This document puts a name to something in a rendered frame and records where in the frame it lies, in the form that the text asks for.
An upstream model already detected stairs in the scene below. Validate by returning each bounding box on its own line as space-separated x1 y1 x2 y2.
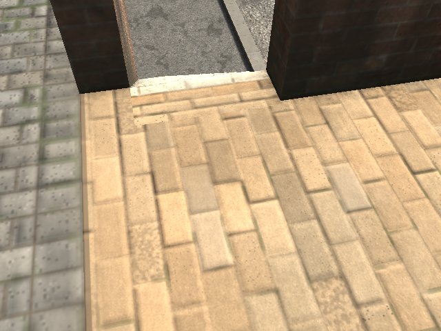
131 71 249 88

